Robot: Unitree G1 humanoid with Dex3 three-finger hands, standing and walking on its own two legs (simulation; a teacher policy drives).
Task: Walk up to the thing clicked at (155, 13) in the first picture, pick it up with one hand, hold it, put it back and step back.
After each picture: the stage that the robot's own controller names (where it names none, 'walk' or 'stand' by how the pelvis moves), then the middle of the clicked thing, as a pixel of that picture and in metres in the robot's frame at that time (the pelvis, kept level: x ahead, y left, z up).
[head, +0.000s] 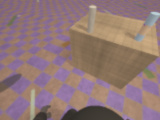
stand; (145, 28) +0.83 -0.44 +0.14
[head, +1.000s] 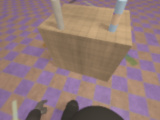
walk; (116, 17) +0.82 -0.13 +0.17
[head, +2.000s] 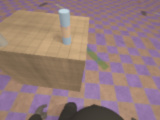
stand; (65, 29) +0.58 +0.25 +0.16
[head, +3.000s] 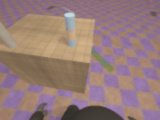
walk; (71, 32) +0.59 +0.21 +0.16
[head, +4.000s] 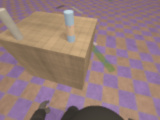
stand; (70, 28) +0.65 +0.23 +0.15
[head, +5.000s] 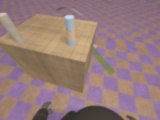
stand; (70, 32) +0.63 +0.22 +0.13
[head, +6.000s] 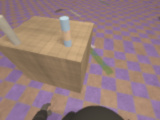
stand; (66, 33) +0.63 +0.26 +0.13
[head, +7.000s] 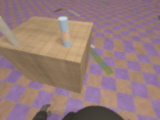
stand; (65, 33) +0.62 +0.27 +0.13
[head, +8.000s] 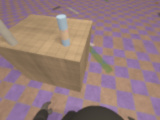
rise first; (64, 32) +0.62 +0.27 +0.14
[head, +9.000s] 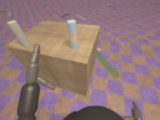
rise first; (73, 35) +0.62 +0.24 +0.14
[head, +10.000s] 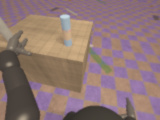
go down; (66, 32) +0.63 +0.23 +0.14
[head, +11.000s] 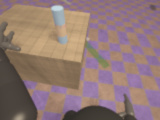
go down; (60, 27) +0.59 +0.23 +0.16
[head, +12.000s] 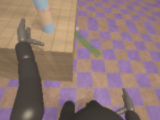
close in; (44, 12) +0.62 +0.26 +0.19
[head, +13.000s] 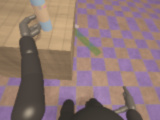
close; (40, 9) +0.62 +0.26 +0.20
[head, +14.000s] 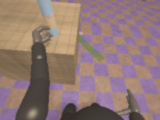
lift; (49, 18) +0.62 +0.26 +0.19
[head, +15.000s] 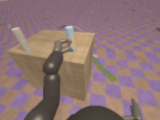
lift; (70, 40) +0.66 +0.25 +0.15
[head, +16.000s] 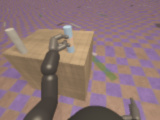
hold; (69, 40) +0.63 +0.25 +0.15
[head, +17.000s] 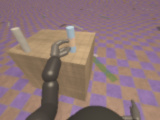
hold; (71, 40) +0.65 +0.25 +0.15
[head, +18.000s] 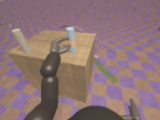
hold; (71, 41) +0.64 +0.24 +0.15
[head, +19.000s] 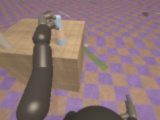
crouch; (59, 32) +0.65 +0.26 +0.15
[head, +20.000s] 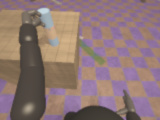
lower; (50, 30) +0.59 +0.25 +0.15
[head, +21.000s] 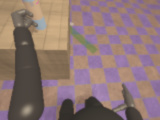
lower; (32, 6) +0.63 +0.27 +0.20
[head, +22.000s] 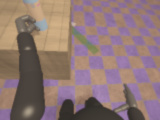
lower; (34, 7) +0.62 +0.27 +0.20
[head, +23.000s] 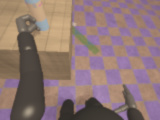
lower; (35, 7) +0.61 +0.26 +0.20
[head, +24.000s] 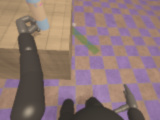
loosen; (36, 7) +0.62 +0.26 +0.20
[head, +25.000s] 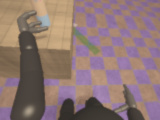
open; (37, 3) +0.65 +0.27 +0.21
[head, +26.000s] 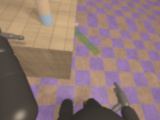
sink last; (41, 1) +0.65 +0.26 +0.20
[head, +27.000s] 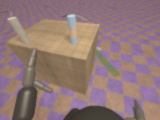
sink last; (72, 30) +0.68 +0.26 +0.17
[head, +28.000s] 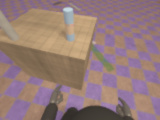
stand; (69, 26) +0.65 +0.24 +0.15
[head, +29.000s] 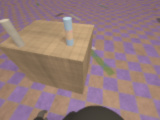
stand; (68, 32) +0.68 +0.26 +0.14
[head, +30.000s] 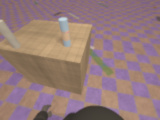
stand; (65, 33) +0.65 +0.27 +0.13
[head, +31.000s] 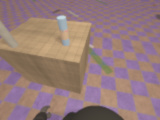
stand; (64, 32) +0.64 +0.28 +0.13
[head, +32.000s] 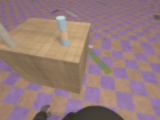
stand; (63, 32) +0.64 +0.29 +0.13
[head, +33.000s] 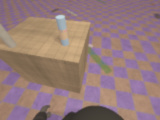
stand; (63, 32) +0.64 +0.29 +0.13
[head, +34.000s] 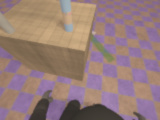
walk; (67, 15) +0.69 +0.25 +0.15
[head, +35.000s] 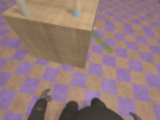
walk; (77, 1) +0.93 +0.21 +0.16
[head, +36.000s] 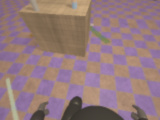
stand; out of the picture +1.25 +0.35 +0.17
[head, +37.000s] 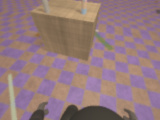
stand; (84, 3) +1.27 +0.23 +0.15
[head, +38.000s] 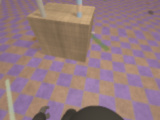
stand; (79, 7) +1.27 +0.24 +0.14
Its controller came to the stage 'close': yes
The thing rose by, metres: 0.00
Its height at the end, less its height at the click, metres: +0.00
